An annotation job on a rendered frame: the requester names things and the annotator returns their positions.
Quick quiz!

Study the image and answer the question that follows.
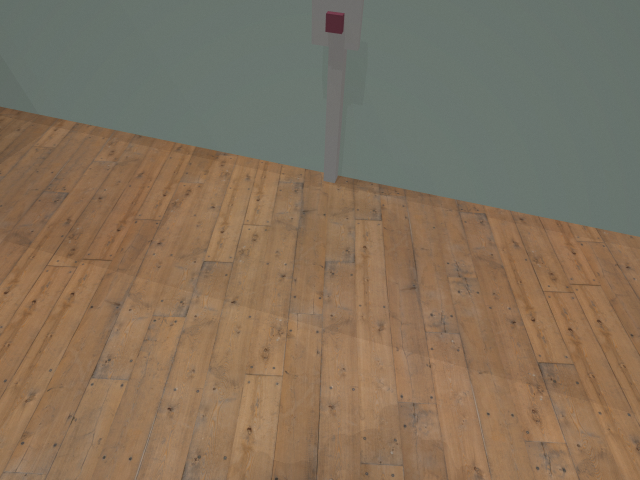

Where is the panel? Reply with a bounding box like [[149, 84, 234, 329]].
[[312, 0, 364, 183]]

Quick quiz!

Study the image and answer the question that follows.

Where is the button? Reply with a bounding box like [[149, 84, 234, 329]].
[[325, 11, 344, 34]]

